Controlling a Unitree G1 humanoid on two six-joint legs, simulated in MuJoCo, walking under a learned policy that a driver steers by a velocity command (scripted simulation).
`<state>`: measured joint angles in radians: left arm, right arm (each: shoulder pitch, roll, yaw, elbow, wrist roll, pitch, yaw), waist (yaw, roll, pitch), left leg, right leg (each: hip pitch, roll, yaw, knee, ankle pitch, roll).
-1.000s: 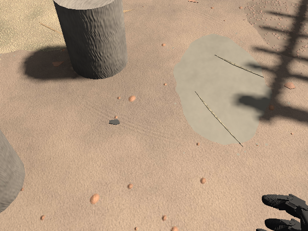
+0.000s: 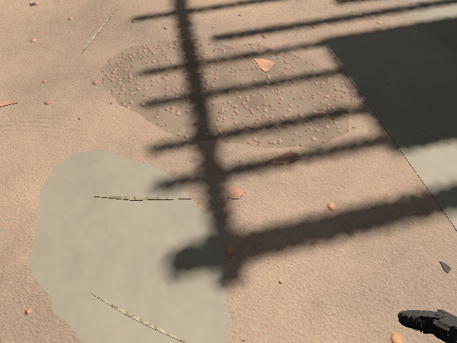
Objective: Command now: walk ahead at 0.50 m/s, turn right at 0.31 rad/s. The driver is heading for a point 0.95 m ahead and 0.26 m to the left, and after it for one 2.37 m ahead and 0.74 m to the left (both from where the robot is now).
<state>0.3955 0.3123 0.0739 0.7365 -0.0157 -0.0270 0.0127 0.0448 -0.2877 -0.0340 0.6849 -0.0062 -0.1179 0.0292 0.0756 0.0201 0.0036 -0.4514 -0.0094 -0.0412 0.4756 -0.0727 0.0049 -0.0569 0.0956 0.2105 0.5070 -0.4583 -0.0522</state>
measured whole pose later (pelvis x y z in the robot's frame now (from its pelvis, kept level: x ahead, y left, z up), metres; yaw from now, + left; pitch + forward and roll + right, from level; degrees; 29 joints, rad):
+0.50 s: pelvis +0.27 -0.02 +0.00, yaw +5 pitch +2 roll +0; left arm 0.01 0.26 0.03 0.63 0.00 -0.11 -0.02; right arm 0.45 -0.30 -0.06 0.86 0.02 -0.04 -0.01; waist -0.11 0.01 0.02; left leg -0.10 -0.02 -0.12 0.58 -0.46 0.01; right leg -0.43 0.00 0.03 0.49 -0.12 -0.01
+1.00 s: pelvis +0.51 +0.06 -0.01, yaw +23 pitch +1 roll -2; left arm 0.32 0.31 0.08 0.86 -0.01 -0.05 0.01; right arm 0.07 -0.30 -0.06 0.61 0.02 -0.02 0.05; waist 0.06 0.02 0.06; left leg -0.52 0.00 0.04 0.64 -0.15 0.10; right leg -0.01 -0.10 -0.21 0.67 -0.50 0.05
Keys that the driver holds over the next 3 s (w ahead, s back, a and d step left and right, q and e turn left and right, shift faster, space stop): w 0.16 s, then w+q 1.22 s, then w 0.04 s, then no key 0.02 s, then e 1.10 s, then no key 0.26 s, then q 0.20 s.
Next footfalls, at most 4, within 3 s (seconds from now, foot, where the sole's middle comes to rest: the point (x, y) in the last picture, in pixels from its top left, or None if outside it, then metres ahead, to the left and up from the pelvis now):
0.48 right None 0.41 -0.13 -0.76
0.98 left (194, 293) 0.62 0.20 -0.76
1.46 right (216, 202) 0.97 0.16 -0.76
1.88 left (151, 217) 0.89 0.38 -0.76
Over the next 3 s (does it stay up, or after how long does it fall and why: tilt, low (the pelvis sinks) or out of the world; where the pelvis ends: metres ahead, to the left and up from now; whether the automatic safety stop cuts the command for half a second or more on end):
stays up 0.93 0.24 0.01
